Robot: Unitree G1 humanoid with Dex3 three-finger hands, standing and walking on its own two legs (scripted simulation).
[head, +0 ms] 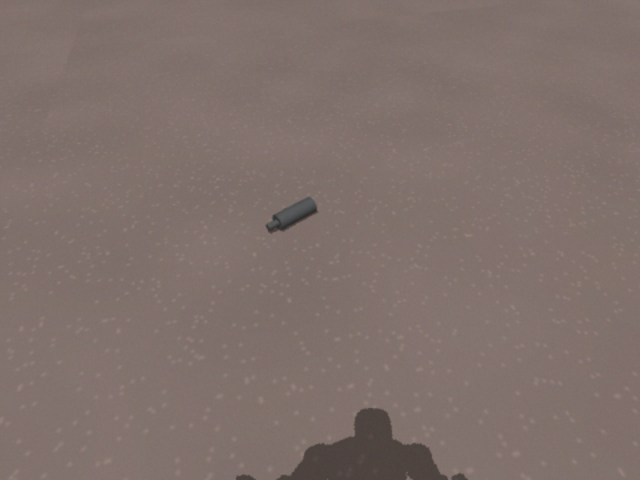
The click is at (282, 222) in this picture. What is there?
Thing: lying bottle
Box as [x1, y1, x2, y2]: [266, 197, 316, 230]
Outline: 315,203 310,197 307,197 274,214 273,220 266,224 266,227 269,230 276,226 279,229 281,229 313,212 316,209
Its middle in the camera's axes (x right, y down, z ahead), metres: -0.14 -0.13 +1.80
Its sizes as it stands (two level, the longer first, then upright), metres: 0.248 0.076 0.076
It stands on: the floor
